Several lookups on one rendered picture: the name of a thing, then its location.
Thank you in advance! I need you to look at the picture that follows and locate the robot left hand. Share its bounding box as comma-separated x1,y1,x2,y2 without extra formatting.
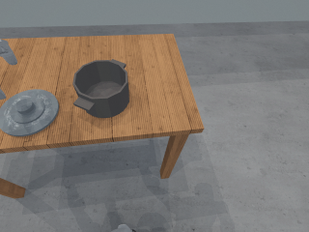
0,39,17,100

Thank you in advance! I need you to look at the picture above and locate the knob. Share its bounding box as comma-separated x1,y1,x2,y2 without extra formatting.
14,99,35,114

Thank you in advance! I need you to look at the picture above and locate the lid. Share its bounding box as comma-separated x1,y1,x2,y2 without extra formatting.
0,89,59,137

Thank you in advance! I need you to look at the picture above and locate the pot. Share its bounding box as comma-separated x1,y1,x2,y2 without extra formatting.
72,59,129,118

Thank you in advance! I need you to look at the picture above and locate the table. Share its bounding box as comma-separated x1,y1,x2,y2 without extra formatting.
0,34,204,199

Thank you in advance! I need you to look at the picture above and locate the left robot shin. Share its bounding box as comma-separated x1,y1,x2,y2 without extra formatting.
118,224,130,230

